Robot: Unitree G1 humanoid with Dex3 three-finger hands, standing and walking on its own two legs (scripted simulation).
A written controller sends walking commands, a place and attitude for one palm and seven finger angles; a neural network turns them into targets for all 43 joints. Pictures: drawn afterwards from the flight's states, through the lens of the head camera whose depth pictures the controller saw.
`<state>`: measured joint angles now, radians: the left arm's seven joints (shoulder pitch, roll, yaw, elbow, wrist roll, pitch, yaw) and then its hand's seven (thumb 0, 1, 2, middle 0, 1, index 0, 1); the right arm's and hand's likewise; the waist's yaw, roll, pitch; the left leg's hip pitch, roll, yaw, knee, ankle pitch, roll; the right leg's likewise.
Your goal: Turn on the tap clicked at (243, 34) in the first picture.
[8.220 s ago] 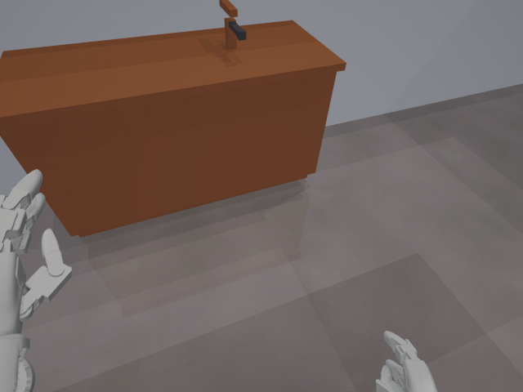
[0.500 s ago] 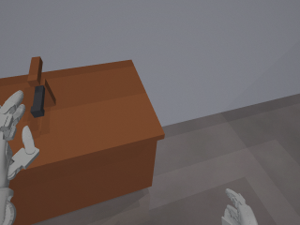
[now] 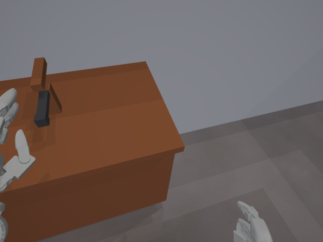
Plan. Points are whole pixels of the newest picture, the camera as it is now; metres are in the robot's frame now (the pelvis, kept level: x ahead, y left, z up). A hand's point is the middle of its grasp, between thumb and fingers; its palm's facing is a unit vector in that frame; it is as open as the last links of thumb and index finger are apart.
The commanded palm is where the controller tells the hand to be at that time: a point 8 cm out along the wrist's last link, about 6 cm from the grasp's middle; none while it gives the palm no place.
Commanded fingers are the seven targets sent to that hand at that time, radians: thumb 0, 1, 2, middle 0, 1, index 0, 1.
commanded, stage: shuffle to correct the standing spot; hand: left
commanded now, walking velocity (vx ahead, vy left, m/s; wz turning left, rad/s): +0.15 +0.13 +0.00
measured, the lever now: (42, 120) +0.40 +0.36 +0.05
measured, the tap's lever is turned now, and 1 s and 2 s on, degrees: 0 0 0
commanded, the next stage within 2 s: come to a stop and stand still in 1.04 s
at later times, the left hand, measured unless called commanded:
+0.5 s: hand (19, 167) +0.20 +0.25 +0.17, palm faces +0.39 -0.85 -0.37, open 7.5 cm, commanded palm +0.15 +0.29 +0.19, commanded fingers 0.00 0.90 0.90 -0.20 -0.30 -0.20 -0.30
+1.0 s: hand (30, 157) +0.22 +0.24 +0.18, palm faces +0.33 -0.83 -0.46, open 7.5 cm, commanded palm +0.16 +0.29 +0.19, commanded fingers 0.00 0.90 0.90 -0.20 -0.30 -0.20 -0.30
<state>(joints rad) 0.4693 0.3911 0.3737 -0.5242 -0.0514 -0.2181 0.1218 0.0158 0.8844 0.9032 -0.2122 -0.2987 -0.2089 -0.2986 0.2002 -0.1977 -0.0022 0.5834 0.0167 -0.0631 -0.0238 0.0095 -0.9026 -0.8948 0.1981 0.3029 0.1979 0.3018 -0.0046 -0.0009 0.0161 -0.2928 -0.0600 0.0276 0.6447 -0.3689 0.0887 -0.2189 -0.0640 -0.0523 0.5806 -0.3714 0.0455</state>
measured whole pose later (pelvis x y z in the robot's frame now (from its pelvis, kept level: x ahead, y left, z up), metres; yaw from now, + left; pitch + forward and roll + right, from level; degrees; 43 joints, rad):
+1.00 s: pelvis +0.01 +0.01 +0.00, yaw +1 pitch +0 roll -1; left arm 0.50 0.42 0.36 -0.51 -0.04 -0.23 0.11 0.02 0.88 0.90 -0.21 -0.30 -0.21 -0.30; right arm 0.23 -0.21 -0.01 0.58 0.00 -0.08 -0.03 0.01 -0.90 -0.89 0.20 0.30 0.20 0.30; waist -0.03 0.02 0.03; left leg -0.26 -0.09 0.02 0.63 -0.35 0.10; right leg -0.31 -0.02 -0.15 0.54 -0.20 -0.04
